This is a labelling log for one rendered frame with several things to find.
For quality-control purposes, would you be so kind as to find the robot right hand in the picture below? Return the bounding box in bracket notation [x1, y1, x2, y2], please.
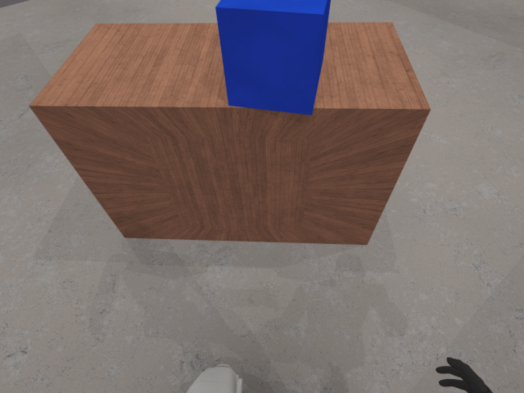
[436, 357, 493, 393]

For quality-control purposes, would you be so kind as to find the pedestal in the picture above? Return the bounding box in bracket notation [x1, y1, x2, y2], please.
[29, 22, 431, 245]

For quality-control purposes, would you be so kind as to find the robot left thigh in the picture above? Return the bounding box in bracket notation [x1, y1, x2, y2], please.
[187, 367, 242, 393]

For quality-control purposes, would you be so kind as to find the carton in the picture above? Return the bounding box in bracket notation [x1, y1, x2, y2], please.
[215, 0, 331, 115]

